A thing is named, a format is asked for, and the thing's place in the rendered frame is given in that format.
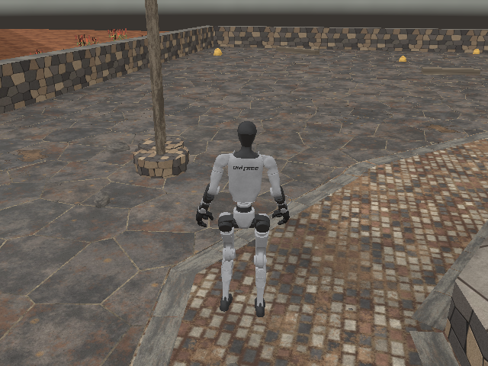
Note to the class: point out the left robot upper arm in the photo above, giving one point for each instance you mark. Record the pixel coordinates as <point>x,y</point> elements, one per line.
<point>217,172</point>

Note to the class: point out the robot right hand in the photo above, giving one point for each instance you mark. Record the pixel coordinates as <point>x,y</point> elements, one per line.
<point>286,216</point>

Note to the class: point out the robot left thigh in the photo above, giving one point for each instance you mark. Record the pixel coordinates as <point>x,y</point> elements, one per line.
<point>225,224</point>

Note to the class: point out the robot right forearm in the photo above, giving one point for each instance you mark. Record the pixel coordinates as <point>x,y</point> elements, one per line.
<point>281,202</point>

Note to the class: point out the right robot upper arm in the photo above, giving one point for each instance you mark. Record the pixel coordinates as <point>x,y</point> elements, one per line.
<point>270,163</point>

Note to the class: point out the humanoid robot torso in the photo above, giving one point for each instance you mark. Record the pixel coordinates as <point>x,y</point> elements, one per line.
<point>245,179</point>

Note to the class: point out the robot left forearm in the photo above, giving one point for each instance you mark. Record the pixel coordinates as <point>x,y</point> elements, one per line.
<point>206,201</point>

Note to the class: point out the robot left hand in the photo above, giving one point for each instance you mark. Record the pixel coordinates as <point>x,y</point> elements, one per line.
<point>205,216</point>

